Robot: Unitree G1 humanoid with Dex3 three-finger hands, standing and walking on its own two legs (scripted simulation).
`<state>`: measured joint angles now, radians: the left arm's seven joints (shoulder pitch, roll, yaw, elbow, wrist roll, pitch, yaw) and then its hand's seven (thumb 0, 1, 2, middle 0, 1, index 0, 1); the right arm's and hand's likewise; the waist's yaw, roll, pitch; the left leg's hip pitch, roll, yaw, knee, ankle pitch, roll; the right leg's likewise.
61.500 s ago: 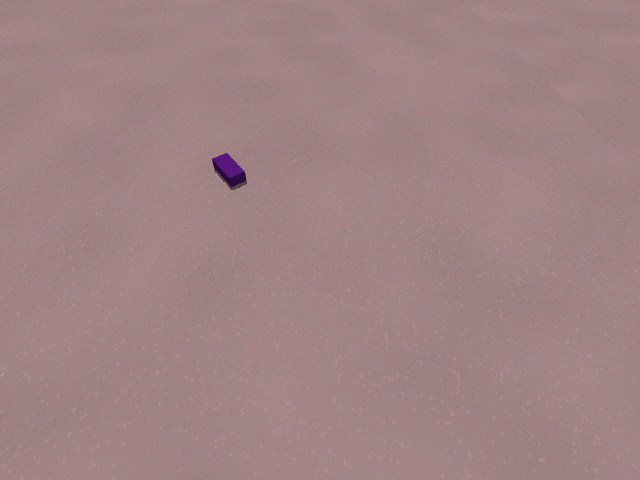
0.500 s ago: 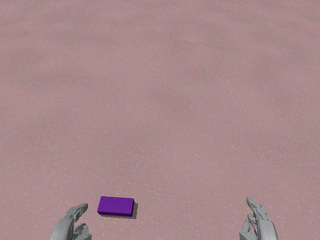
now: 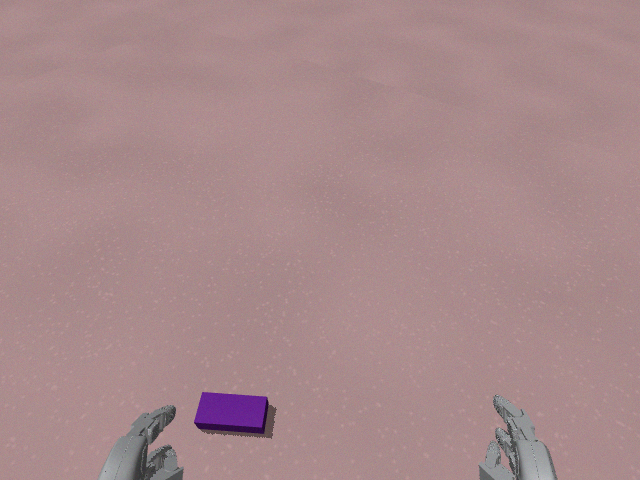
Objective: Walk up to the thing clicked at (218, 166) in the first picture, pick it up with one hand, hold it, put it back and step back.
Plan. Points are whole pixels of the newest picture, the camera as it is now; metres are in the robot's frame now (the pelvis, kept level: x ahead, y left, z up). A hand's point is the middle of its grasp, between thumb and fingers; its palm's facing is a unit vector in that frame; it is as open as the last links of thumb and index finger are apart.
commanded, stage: home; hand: left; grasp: from above
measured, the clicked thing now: (232, 412) +0.45 +0.26 -0.69
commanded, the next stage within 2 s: stand in 0.50 s
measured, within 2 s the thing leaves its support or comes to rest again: neither
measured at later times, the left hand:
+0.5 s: hand (178, 475) +0.16 +0.18 -0.04, palm faces +0.04 -0.98 -0.20, open 7.4 cm
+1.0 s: hand out of the picture +0.07 +0.24 -0.11, palm faces +0.04 -0.94 -0.33, open 7.4 cm
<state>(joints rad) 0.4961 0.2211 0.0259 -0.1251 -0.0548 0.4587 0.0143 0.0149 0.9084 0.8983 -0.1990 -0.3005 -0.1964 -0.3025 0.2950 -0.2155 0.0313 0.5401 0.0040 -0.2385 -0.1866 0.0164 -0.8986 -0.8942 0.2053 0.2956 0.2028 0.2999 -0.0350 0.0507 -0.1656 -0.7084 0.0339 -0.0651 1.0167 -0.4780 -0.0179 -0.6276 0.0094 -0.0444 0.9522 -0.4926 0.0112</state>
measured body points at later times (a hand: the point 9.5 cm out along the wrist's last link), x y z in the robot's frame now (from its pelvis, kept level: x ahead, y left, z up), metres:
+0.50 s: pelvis +0.00 +0.00 +0.00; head +0.02 +0.00 +0.45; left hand +0.16 +0.23 -0.03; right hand +0.16 -0.24 -0.06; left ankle +0.02 +0.13 -0.68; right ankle -0.01 -0.13 -0.68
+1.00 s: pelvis +0.00 +0.01 +0.04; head +0.01 +0.01 +0.49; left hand +0.07 +0.29 -0.09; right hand +0.09 -0.27 -0.08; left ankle +0.02 +0.13 -0.68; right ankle -0.01 -0.13 -0.68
